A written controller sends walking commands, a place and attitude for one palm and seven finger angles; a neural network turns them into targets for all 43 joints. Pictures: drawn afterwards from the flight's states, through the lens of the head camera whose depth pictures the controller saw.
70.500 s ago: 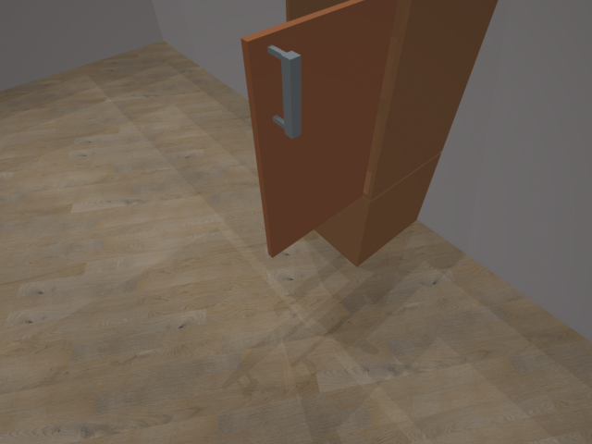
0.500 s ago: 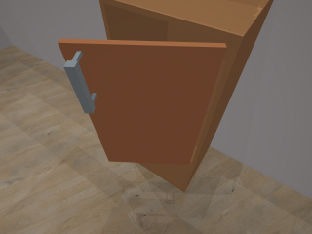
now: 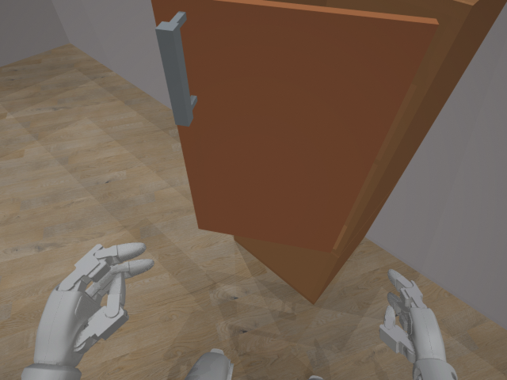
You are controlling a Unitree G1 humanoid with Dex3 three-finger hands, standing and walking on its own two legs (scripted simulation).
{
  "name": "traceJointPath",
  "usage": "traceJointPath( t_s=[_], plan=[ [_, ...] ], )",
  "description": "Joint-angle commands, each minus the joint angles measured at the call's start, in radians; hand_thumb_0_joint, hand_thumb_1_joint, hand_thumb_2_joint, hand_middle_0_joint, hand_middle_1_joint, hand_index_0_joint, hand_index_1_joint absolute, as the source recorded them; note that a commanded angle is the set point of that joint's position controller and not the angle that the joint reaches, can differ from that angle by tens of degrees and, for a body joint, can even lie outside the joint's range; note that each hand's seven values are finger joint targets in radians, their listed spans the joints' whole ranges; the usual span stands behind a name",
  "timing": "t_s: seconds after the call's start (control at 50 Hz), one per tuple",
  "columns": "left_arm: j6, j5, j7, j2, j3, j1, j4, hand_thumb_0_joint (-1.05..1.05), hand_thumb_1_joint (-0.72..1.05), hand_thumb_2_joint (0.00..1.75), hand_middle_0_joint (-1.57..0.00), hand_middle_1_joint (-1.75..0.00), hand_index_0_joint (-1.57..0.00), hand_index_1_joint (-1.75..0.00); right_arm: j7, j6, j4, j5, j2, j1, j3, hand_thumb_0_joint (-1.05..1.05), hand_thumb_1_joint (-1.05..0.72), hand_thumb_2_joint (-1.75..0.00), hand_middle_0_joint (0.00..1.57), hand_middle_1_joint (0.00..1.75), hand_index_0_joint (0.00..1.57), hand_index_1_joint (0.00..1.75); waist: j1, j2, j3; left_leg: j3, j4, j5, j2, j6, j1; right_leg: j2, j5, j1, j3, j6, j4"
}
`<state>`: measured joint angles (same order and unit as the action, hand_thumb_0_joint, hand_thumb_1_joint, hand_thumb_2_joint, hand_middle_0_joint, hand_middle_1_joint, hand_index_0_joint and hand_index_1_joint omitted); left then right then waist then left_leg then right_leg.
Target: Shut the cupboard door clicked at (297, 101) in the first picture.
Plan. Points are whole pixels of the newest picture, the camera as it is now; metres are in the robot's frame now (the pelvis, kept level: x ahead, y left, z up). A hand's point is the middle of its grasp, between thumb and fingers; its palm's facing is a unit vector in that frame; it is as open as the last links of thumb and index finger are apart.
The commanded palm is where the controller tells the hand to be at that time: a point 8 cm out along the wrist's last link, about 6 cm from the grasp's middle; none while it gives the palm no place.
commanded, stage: raise the hand and make a fist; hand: left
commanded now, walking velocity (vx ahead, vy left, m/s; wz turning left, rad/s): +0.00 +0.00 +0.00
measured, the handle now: (182, 72) +0.48 +0.18 +0.23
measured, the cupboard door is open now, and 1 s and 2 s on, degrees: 31 31 31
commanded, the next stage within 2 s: bring the fist close to the handle in 1.36 s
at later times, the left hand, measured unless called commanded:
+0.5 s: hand (125, 252) +0.23 +0.19 +0.14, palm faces -0.09 -0.99 -0.06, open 3.4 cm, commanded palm +0.20 +0.25 +0.17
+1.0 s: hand (95, 174) +0.26 +0.21 +0.24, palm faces +0.00 -0.99 -0.10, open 3.1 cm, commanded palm +0.23 +0.25 +0.23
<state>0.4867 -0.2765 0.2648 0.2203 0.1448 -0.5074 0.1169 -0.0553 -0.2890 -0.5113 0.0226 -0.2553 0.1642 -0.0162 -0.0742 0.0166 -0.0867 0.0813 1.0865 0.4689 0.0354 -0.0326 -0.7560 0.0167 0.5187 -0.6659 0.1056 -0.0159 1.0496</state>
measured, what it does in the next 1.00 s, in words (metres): rises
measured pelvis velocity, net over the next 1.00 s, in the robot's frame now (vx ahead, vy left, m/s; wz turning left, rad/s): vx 0.03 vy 0.01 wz -0.02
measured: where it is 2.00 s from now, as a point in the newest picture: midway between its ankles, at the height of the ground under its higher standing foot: outside the picture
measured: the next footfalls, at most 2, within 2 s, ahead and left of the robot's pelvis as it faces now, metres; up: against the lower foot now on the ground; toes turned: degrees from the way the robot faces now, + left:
none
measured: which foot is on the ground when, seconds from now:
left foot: down 0.00-1.00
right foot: down 0.00-1.00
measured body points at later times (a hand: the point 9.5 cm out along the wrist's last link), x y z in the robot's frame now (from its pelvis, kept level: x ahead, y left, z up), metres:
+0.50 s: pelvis +0.01 +0.03 +0.04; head +0.02 +0.02 +0.49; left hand +0.23 +0.25 +0.15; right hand +0.18 -0.22 -0.03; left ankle +0.05 +0.14 -0.67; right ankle +0.01 -0.11 -0.67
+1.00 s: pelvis +0.03 +0.01 +0.06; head +0.00 +0.00 +0.51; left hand +0.26 +0.26 +0.24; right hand +0.22 -0.20 +0.00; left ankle +0.05 +0.14 -0.67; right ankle +0.01 -0.11 -0.67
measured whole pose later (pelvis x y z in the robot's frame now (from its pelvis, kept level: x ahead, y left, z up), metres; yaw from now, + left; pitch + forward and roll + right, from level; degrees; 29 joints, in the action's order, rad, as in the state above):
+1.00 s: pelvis +0.03 +0.01 +0.06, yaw -1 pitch -2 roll -1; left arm -0.17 -0.33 0.26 0.33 0.27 -0.18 0.33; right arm -0.09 -0.25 -0.59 0.06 -0.24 0.23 0.09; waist -0.07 0.05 -0.05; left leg 0.02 0.62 0.31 0.02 -0.01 -0.27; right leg 0.03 0.34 -0.21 0.06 0.01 0.58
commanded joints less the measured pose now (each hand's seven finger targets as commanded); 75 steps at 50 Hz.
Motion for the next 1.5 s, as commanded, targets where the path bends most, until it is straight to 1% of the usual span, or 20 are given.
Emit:
traceJointPath(
  t_s=[0.0,0.1,0.18,0.28,0.38,0.48,0.5,0.58,0.64,0.7,0.78,0.88,0.94,1.06,1.08,1.18,1.26,1.36,1.4,1.48],
  plan=[
    [-0.028,-0.003,0.059,0.116,-0.043,0.247,0.233,0.00,0.90,0.90,-0.71,-0.86,-0.71,-0.86,-0.035,-0.050,0.112,0.023,-0.115,0.031,-0.021,0.00,-0.90,-0.90,0.20,0.30,0.20,0.30,0.135,0.040,-0.078,-0.032,-0.207,-0.053,-0.033,0.069,0.165,-0.034,-0.026,0.004,-0.109,0.003,-0.290],
    [-0.346,-0.023,0.044,0.169,0.110,0.040,0.161,0.00,0.90,0.90,-0.81,-0.96,-0.81,-0.96,-0.039,0.006,0.172,0.037,-0.080,-0.025,-0.013,0.00,-0.90,-0.90,0.20,0.30,0.20,0.30,0.010,-0.020,-0.140,-0.053,-0.312,-0.121,-0.050,0.058,0.200,-0.002,-0.061,0.183,-0.103,0.012,-0.350],
    [-0.338,-0.078,-0.070,0.201,0.238,0.064,0.328,0.00,0.90,0.90,-0.88,-1.04,-0.88,-1.04,-0.037,0.011,0.177,0.022,-0.055,-0.041,-0.002,0.00,-0.90,-0.90,0.20,0.30,0.20,0.30,-0.021,-0.062,-0.134,-0.054,-0.352,-0.220,-0.043,0.046,0.240,-0.023,-0.199,0.253,-0.052,0.009,-0.333],
    [-0.185,-0.035,-0.087,0.131,0.094,0.153,0.421,0.00,0.90,0.90,-0.97,-1.14,-0.97,-1.14,-0.008,-0.047,0.143,0.007,-0.086,0.035,0.001,0.00,-0.90,-0.90,0.20,0.30,0.20,0.30,0.049,0.010,-0.114,-0.053,-0.360,-0.266,-0.038,0.048,0.304,-0.040,-0.281,0.192,-0.027,0.007,-0.303],
    [-0.234,-0.022,-0.008,0.131,0.029,0.173,0.341,0.00,0.90,0.90,-1.06,-1.24,-1.06,-1.24,-0.021,-0.082,0.114,0.028,-0.116,0.046,-0.002,0.00,-0.90,-0.90,0.20,0.30,0.20,0.30,0.081,0.018,-0.050,-0.037,-0.396,-0.145,-0.035,0.055,0.318,-0.031,-0.166,0.173,-0.042,0.011,-0.371],
    [-0.325,-0.019,-0.039,0.256,0.180,0.217,0.413,0.00,0.90,0.90,-1.15,-1.34,-1.15,-1.34,-0.039,-0.071,0.121,0.029,-0.109,0.018,0.006,0.00,-0.90,-0.90,0.20,0.30,0.20,0.30,0.025,0.030,-0.103,-0.033,-0.453,-0.183,-0.036,0.056,0.374,-0.029,-0.195,0.270,-0.031,0.005,-0.397],
    [-0.335,-0.030,-0.049,0.225,0.173,0.224,0.445,0.00,0.90,0.90,-1.17,-1.36,-1.17,-1.36,-0.038,-0.067,0.132,0.029,-0.099,0.007,0.012,0.00,-0.90,-0.90,0.20,0.30,0.20,0.30,0.020,0.055,-0.110,-0.036,-0.465,-0.206,-0.037,0.052,0.391,-0.030,-0.222,0.285,-0.022,0.003,-0.395],
    [-0.357,-0.058,-0.067,0.218,0.197,0.275,0.452,0.00,0.90,0.90,-1.24,-1.44,-1.24,-1.44,-0.028,-0.062,0.118,0.027,-0.095,0.002,0.025,0.00,-0.90,-0.90,0.20,0.30,0.20,0.30,0.019,0.057,-0.103,-0.047,-0.476,-0.316,-0.035,0.045,0.437,-0.040,-0.352,0.338,-0.012,0.001,-0.411],
    [-0.409,-0.061,-0.035,0.162,0.124,0.320,0.418,0.00,0.90,0.90,-1.30,-1.50,-1.30,-1.50,-0.022,-0.060,0.109,0.035,-0.098,-0.004,0.034,0.00,-0.90,-0.90,0.20,0.30,0.20,0.30,0.036,0.083,-0.046,-0.054,-0.495,-0.317,-0.037,0.044,0.457,-0.040,-0.374,0.331,-0.013,0.005,-0.444],
    [-0.499,-0.048,0.004,0.160,0.088,0.353,0.363,0.00,0.90,0.90,-1.30,-1.50,-1.30,-1.50,-0.029,-0.047,0.105,0.043,-0.106,-0.010,0.037,0.00,-0.90,-0.90,0.20,0.30,0.20,0.30,0.041,0.022,-0.001,-0.053,-0.519,-0.292,-0.037,0.056,0.462,-0.033,-0.361,0.341,-0.025,0.010,-0.490],
    [-0.582,-0.044,0.014,0.271,0.183,0.445,0.389,0.00,0.90,0.90,-1.30,-1.50,-1.30,-1.50,-0.047,-0.024,0.107,0.043,-0.113,-0.041,0.043,0.00,-0.90,-0.90,0.20,0.30,0.20,0.30,0.024,-0.014,-0.021,-0.059,-0.538,-0.281,-0.042,0.065,0.500,-0.027,-0.329,0.373,-0.044,0.013,-0.538],
    [-0.567,-0.057,-0.023,0.319,0.267,0.548,0.487,0.00,0.90,0.90,-1.30,-1.50,-1.30,-1.50,-0.044,-0.023,0.107,0.036,-0.093,-0.078,0.057,0.00,-0.90,-0.90,0.20,0.30,0.20,0.30,0.002,0.034,-0.128,-0.060,-0.559,-0.378,-0.044,0.057,0.584,-0.029,-0.409,0.455,-0.029,0.006,-0.534],
    [-0.577,-0.077,-0.014,0.261,0.233,0.570,0.448,0.00,0.90,0.90,-1.30,-1.50,-1.30,-1.50,-0.041,-0.032,0.090,0.042,-0.087,-0.090,0.062,0.00,-0.90,-0.90,0.20,0.30,0.20,0.30,0.009,0.060,-0.099,-0.067,-0.570,-0.392,-0.047,0.054,0.602,-0.028,-0.447,0.453,-0.026,0.008,-0.549],
    [-0.710,-0.080,0.043,0.188,0.164,0.450,0.279,0.00,0.90,0.90,-1.30,-1.50,-1.30,-1.50,-0.037,-0.004,0.083,0.058,-0.106,-0.094,0.052,0.00,-0.90,-0.90,0.20,0.30,0.20,0.30,0.012,-0.029,0.037,-0.078,-0.584,-0.310,-0.050,0.059,0.541,-0.015,-0.371,0.407,-0.045,0.021,-0.599],
    [-0.717,-0.071,0.039,0.242,0.199,0.447,0.299,0.00,0.90,0.90,-1.30,-1.50,-1.30,-1.50,-0.040,-0.001,0.087,0.058,-0.116,-0.101,0.045,0.00,-0.90,-0.90,0.20,0.30,0.20,0.30,0.007,-0.064,0.030,-0.081,-0.570,-0.318,-0.046,0.062,0.539,-0.009,-0.373,0.415,-0.065,0.025,-0.608],
    [-0.623,-0.051,-0.027,0.331,0.276,0.558,0.531,0.00,0.90,0.90,-1.30,-1.50,-1.30,-1.50,-0.041,-0.009,0.115,0.037,-0.099,-0.110,0.048,0.00,-0.90,-0.90,0.20,0.30,0.20,0.30,0.002,0.007,-0.103,-0.083,-0.567,-0.366,-0.048,0.062,0.609,-0.014,-0.390,0.456,-0.058,0.020,-0.581],
    [-0.533,-0.046,-0.058,0.254,0.234,0.533,0.499,0.00,0.90,0.90,-1.30,-1.50,-1.30,-1.50,-0.036,-0.028,0.089,0.032,-0.087,-0.079,0.052,0.00,-0.90,-0.90,0.20,0.30,0.20,0.30,0.016,0.081,-0.086,-0.081,-0.580,-0.372,-0.049,0.053,0.624,-0.026,-0.407,0.447,-0.033,0.012,-0.567],
    [-0.611,-0.043,-0.011,0.194,0.155,0.488,0.341,0.00,0.90,0.90,-1.30,-1.50,-1.30,-1.50,-0.042,-0.021,0.067,0.045,-0.104,-0.079,0.046,0.00,-0.90,-0.90,0.20,0.30,0.20,0.30,0.026,0.050,0.032,-0.086,-0.593,-0.300,-0.047,0.057,0.581,-0.022,-0.354,0.400,-0.039,0.019,-0.601],
    [-0.659,-0.049,0.011,0.193,0.149,0.467,0.303,0.00,0.90,0.90,-1.30,-1.50,-1.30,-1.50,-0.046,-0.013,0.073,0.050,-0.108,-0.091,0.046,0.00,-0.90,-0.90,0.20,0.30,0.20,0.30,0.023,-0.030,0.060,-0.083,-0.594,-0.273,-0.046,0.064,0.555,-0.017,-0.309,0.392,-0.050,0.026,-0.623],
    [-0.661,-0.050,0.003,0.287,0.216,0.577,0.395,0.00,0.90,0.90,-1.30,-1.50,-1.30,-1.50,-0.054,-0.012,0.087,0.045,-0.116,-0.112,0.043,0.00,-0.90,-0.90,0.20,0.30,0.20,0.30,0.021,-0.055,-0.019,-0.080,-0.580,-0.298,-0.045,0.068,0.590,-0.013,-0.311,0.415,-0.063,0.029,-0.615]
  ],
)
